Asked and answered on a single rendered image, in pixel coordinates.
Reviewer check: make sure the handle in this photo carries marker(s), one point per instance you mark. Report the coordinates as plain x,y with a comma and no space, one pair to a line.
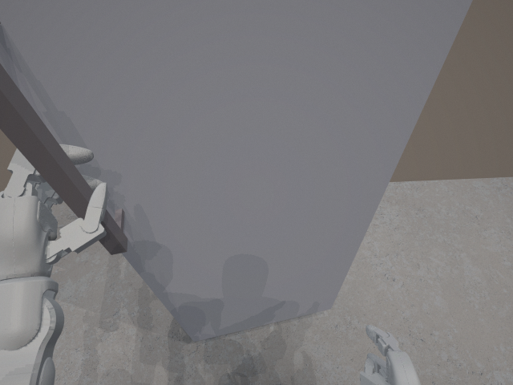
22,125

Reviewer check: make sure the robot right hand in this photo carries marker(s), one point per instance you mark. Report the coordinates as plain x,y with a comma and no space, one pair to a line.
397,370

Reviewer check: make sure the robot left hand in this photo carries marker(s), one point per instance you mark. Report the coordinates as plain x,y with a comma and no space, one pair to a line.
26,219

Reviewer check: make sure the left robot forearm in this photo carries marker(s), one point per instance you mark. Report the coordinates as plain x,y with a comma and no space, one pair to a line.
31,322

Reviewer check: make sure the fridge door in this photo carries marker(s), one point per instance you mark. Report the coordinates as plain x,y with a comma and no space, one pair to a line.
248,142

